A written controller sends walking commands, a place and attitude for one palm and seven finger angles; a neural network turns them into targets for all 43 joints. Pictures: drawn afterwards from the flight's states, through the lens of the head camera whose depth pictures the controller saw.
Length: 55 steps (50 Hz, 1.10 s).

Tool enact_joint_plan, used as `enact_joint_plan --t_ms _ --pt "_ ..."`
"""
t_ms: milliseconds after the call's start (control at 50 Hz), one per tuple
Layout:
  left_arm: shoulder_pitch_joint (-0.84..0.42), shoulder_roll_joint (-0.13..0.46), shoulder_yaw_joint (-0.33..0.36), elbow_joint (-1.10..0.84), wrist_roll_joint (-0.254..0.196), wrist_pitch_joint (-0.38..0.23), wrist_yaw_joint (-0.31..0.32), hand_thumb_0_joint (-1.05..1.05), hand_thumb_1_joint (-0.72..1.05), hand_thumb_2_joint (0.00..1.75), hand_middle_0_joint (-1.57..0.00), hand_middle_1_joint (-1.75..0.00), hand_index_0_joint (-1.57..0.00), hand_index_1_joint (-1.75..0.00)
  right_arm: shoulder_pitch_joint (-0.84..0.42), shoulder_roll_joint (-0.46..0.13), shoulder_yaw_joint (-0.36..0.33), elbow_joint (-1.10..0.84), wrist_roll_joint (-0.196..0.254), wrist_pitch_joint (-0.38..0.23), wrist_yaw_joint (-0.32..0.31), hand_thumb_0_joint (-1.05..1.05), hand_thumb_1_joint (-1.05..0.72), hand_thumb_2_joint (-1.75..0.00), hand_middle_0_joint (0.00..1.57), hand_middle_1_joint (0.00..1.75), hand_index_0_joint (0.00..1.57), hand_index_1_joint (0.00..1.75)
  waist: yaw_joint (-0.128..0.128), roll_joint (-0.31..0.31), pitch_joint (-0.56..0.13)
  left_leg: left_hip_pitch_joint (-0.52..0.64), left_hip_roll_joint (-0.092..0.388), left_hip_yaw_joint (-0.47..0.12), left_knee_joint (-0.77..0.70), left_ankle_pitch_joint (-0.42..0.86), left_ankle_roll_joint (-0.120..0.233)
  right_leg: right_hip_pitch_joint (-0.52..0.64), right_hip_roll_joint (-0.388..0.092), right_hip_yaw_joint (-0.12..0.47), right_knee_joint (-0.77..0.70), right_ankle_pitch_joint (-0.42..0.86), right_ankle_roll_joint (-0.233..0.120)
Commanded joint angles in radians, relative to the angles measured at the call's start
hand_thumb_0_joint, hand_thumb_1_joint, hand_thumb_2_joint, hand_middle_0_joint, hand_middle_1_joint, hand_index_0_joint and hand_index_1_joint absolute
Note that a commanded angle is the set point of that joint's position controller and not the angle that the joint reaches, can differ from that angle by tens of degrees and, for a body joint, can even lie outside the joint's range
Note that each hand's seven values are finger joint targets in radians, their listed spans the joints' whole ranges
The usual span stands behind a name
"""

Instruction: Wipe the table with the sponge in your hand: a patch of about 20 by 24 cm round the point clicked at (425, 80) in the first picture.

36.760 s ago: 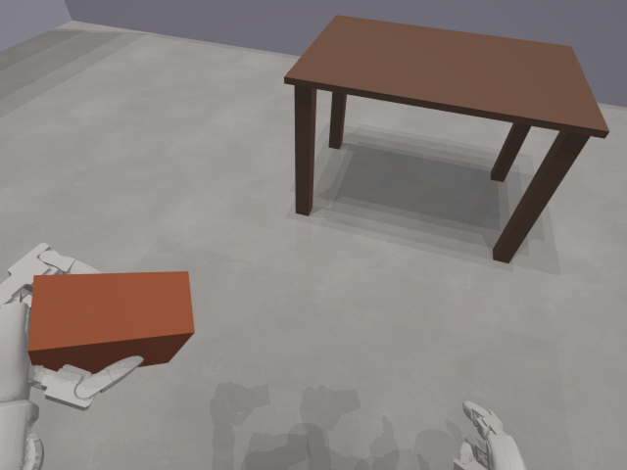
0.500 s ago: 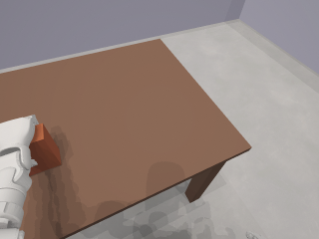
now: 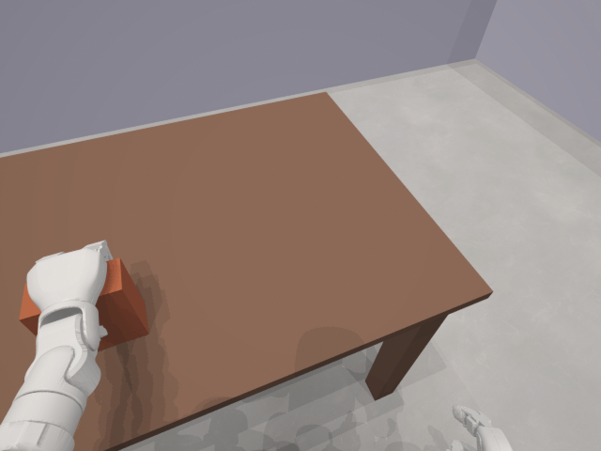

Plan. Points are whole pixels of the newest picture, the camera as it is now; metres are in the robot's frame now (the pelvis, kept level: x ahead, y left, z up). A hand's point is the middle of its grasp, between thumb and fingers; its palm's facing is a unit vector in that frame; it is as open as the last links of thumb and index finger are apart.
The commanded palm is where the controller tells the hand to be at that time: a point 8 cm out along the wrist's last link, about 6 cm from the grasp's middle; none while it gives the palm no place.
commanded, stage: wipe back along the first lane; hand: left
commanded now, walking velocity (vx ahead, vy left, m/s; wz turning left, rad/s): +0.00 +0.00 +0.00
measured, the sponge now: (96, 317) +0.29 +0.34 -0.04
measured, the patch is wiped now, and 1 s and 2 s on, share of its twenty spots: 0.95 0.95 0.95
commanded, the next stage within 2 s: lift the sponge slowly off the table in 0.74 s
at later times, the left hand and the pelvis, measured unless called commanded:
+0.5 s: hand (92, 329) +0.26 +0.31 +0.01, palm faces -0.05 -0.03 -1.00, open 10.4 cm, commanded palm +0.21 +0.29 +0.04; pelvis +0.01 -0.02 +0.00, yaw +0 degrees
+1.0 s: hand (94, 364) +0.21 +0.29 +0.01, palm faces -0.07 -0.06 -1.00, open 10.4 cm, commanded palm +0.18 +0.28 +0.05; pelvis +0.00 -0.03 +0.01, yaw +0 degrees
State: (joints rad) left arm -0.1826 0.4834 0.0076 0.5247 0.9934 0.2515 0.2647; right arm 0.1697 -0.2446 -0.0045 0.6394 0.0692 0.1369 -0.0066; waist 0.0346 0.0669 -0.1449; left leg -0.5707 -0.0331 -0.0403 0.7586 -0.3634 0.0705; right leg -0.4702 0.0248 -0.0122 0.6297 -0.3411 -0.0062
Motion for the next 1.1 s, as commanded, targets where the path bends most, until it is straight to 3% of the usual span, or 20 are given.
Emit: enact_joint_plan --t_ms 0,200,220,280,360,440,520,540,620,640,700,720,740,800,820,840,920,980,1020,1080 --pt "-0.022 0.072 -0.021 -0.053 -0.014 0.004 -0.054 0.0 0.1 1.3 -1.2 -1.6 -1.2 -1.6 -0.083 -0.149 -0.05 -0.135 0.002 -0.046 -0.006 0.0 -0.9 -0.9 0.2 0.3 0.2 0.3 0.001 -0.043 -0.139 0.208 0.032 -0.082 -0.134 0.284 -0.042 0.0 0.05 -0.044 -0.059 0.17 -0.076" --pt "0.152 0.026 -0.026 -0.161 -0.037 0.01 -0.047 0.0 0.1 1.3 -1.2 -1.6 -1.2 -1.6 -0.112 -0.139 -0.051 -0.148 0.001 -0.067 0.004 0.0 -0.9 -0.9 0.2 0.3 0.2 0.3 0.02 -0.068 -0.154 0.223 0.031 -0.071 -0.121 0.379 -0.041 0.058 0.047 -0.039 -0.051 0.277 -0.072" --pt "0.167 0.058 0.014 -0.179 -0.044 0.01 -0.044 0.0 0.1 1.3 -1.2 -1.6 -1.2 -1.6 -0.123 -0.142 -0.051 -0.145 0.001 -0.07 0.002 0.0 -0.9 -0.9 0.2 0.3 0.2 0.3 0.029 -0.065 -0.158 0.223 0.033 -0.076 -0.125 0.394 -0.042 0.071 0.047 -0.029 -0.051 0.292 -0.075" --pt "0.185 0.049 -0.005 -0.198 -0.043 0.022 -0.045 0.0 0.1 1.3 -1.2 -1.6 -1.2 -1.6 -0.127 -0.14 -0.048 -0.148 0.0 -0.07 0.0 0.0 -0.9 -0.9 0.2 0.3 0.2 0.3 0.018 -0.069 -0.118 0.207 0.027 -0.061 -0.128 0.361 -0.038 0.075 0.044 -0.034 -0.057 0.289 -0.07" --pt "0.29 0.057 0.022 -0.259 -0.054 0.02 -0.044 0.0 0.1 1.3 -1.2 -1.6 -1.2 -1.6 -0.136 -0.134 -0.048 -0.157 0.0 -0.082 0.002 0.0 -0.9 -0.9 0.2 0.3 0.2 0.3 0.04 -0.056 -0.141 0.222 0.025 -0.059 -0.127 0.407 -0.039 0.116 0.039 -0.031 -0.056 0.34 -0.069" --pt "0.303 0.022 -0.005 -0.3 -0.054 0.022 -0.039 0.0 0.1 1.3 -1.2 -1.6 -1.2 -1.6 -0.151 -0.131 -0.049 -0.162 -0.005 -0.084 -0.002 0.0 -0.9 -0.9 0.2 0.3 0.2 0.3 0.034 -0.043 -0.11 0.222 0.025 -0.05 -0.134 0.381 -0.035 0.109 0.041 -0.029 -0.061 0.323 -0.069" --pt "0.347 0.039 0.025 -0.322 -0.048 0.018 -0.031 0.0 0.1 1.3 -1.2 -1.6 -1.2 -1.6 -0.164 -0.132 -0.051 -0.157 -0.005 -0.091 -0.003 0.0 -0.9 -0.9 0.2 0.3 0.2 0.3 0.044 -0.066 -0.118 0.228 0.023 -0.053 -0.133 0.389 -0.036 0.121 0.039 -0.006 -0.063 0.359 -0.072" --pt "0.378 0.002 -0.012 -0.333 -0.052 0.018 -0.031 0.0 0.1 1.3 -1.2 -1.6 -1.2 -1.6 -0.164 -0.125 -0.049 -0.168 -0.007 -0.093 -0.003 0.0 -0.9 -0.9 0.2 0.3 0.2 0.3 0.043 -0.049 -0.113 0.224 0.021 -0.045 -0.131 0.384 -0.034 0.124 0.037 -0.019 -0.059 0.352 -0.07" --pt "0.397 0.056 0.051 -0.354 -0.054 0.019 -0.02 0.0 0.1 1.3 -1.2 -1.6 -1.2 -1.6 -0.178 -0.131 -0.05 -0.162 -0.008 -0.092 -0.007 0.0 -0.9 -0.9 0.2 0.3 0.2 0.3 0.054 -0.082 -0.114 0.216 0.017 -0.046 -0.138 0.359 -0.033 0.143 0.034 0.007 -0.066 0.38 -0.071" --pt "0.412 0.012 0.009 -0.365 -0.059 0.019 -0.021 0.0 0.1 1.3 -1.2 -1.6 -1.2 -1.6 -0.177 -0.124 -0.05 -0.173 -0.01 -0.093 -0.01 0.0 -0.9 -0.9 0.2 0.3 0.2 0.3 0.046 -0.073 -0.096 0.212 0.017 -0.035 -0.137 0.344 -0.03 0.141 0.033 -0.009 -0.067 0.361 -0.067" --pt "0.443 0.01 0.009 -0.36 -0.049 0.017 -0.016 0.0 0.1 1.3 -1.2 -1.6 -1.2 -1.6 -0.182 -0.121 -0.05 -0.167 -0.009 -0.096 -0.008 0.0 -0.9 -0.9 0.2 0.3 0.2 0.3 0.049 -0.101 -0.084 0.212 0.015 -0.037 -0.137 0.337 -0.031 0.131 0.031 -0.001 -0.072 0.362 -0.065" --pt "0.466 0.03 0.038 -0.381 -0.053 0.016 -0.012 0.0 0.1 1.3 -1.2 -1.6 -1.2 -1.6 -0.195 -0.124 -0.052 -0.168 -0.009 -0.098 -0.008 0.0 -0.9 -0.9 0.2 0.3 0.2 0.3 0.063 -0.078 -0.09 0.217 0.015 -0.04 -0.14 0.341 -0.031 0.142 0.031 0.012 -0.072 0.37 -0.071" --pt "0.477 0.0 0.001 -0.396 -0.06 0.017 -0.013 0.0 0.1 1.3 -1.2 -1.6 -1.2 -1.6 -0.193 -0.118 -0.05 -0.177 -0.011 -0.098 -0.01 0.0 -0.9 -0.9 0.2 0.3 0.2 0.3 0.056 -0.062 -0.087 0.214 0.013 -0.029 -0.14 0.322 -0.028 0.146 0.029 0.0 -0.073 0.356 -0.067" --pt "0.439 0.04 0.035 -0.369 -0.05 0.025 -0.011 0.0 0.1 1.3 -1.2 -1.6 -1.2 -1.6 -0.193 -0.123 -0.048 -0.164 -0.009 -0.096 -0.016 0.0 -0.9 -0.9 0.2 0.3 0.2 0.3 0.051 -0.11 -0.058 0.2 0.009 -0.034 -0.146 0.279 -0.027 0.128 0.029 0.011 -0.089 0.321 -0.064" --pt "0.398 0.065 0.056 -0.377 -0.045 0.026 -0.008 0.0 0.1 1.3 -1.2 -1.6 -1.2 -1.6 -0.202 -0.13 -0.048 -0.157 -0.011 -0.094 -0.023 0.0 -0.9 -0.9 0.2 0.3 0.2 0.3 0.054 -0.087 -0.052 0.201 0.007 -0.038 -0.152 0.263 -0.027 0.12 0.032 0.028 -0.096 0.298 -0.069" --pt "0.371 0.022 0.009 -0.385 -0.047 0.025 -0.008 0.0 0.1 1.3 -1.2 -1.6 -1.2 -1.6 -0.196 -0.122 -0.048 -0.166 -0.012 -0.094 -0.027 0.0 -0.9 -0.9 0.2 0.3 0.2 0.3 0.041 -0.078 -0.048 0.2 0.007 -0.027 -0.152 0.245 -0.022 0.117 0.032 0.011 -0.094 0.274 -0.065" --pt "0.341 0.115 0.089 -0.397 -0.035 0.017 -0.012 0.0 0.1 1.3 -1.2 -1.6 -1.2 -1.6 -0.209 -0.127 -0.049 -0.151 -0.012 -0.097 -0.036 0.0 -0.9 -0.9 0.2 0.3 0.2 0.3 0.067 -0.045 -0.086 0.231 -0.001 -0.034 -0.16 0.253 -0.022 0.153 0.028 0.04 -0.111 0.276 -0.072" --pt "0.355 0.074 0.052 -0.408 -0.038 0.002 -0.019 0.0 0.1 1.3 -1.2 -1.6 -1.2 -1.6 -0.211 -0.116 -0.047 -0.157 -0.016 -0.106 -0.037 0.0 -0.9 -0.9 0.2 0.3 0.2 0.3 0.058 -0.037 -0.076 0.238 0.0 -0.026 -0.16 0.259 -0.018 0.155 0.027 0.022 -0.113 0.282 -0.068" --pt "0.328 0.133 0.106 -0.423 -0.034 -0.007 -0.018 0.0 0.1 1.3 -1.2 -1.6 -1.2 -1.6 -0.22 -0.124 -0.047 -0.147 -0.019 -0.106 -0.04 0.0 -0.9 -0.9 0.2 0.3 0.2 0.3 0.066 -0.046 -0.082 0.245 -0.002 -0.041 -0.169 0.262 -0.019 0.163 0.03 0.039 -0.122 0.275 -0.072" --pt "0.313 0.101 0.077 -0.425 -0.033 -0.018 -0.017 0.0 0.1 1.3 -1.2 -1.6 -1.2 -1.6 -0.215 -0.118 -0.05 -0.146 -0.02 -0.113 -0.041 0.0 -0.9 -0.9 0.2 0.3 0.2 0.3 0.057 -0.037 -0.063 0.255 0.002 -0.032 -0.172 0.248 -0.016 0.145 0.029 0.022 -0.132 0.244 -0.068"
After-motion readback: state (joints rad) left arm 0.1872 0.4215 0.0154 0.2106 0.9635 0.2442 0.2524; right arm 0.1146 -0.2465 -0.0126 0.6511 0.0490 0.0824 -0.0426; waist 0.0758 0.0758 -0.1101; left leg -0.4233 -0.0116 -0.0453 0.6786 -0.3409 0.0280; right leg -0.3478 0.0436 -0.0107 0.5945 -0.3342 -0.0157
